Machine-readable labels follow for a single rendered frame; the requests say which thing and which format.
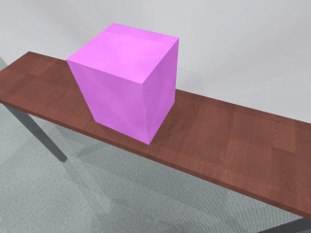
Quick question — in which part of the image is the carton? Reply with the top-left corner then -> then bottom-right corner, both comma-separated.
66,23 -> 180,145

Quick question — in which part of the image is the table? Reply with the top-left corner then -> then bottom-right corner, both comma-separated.
0,51 -> 311,233

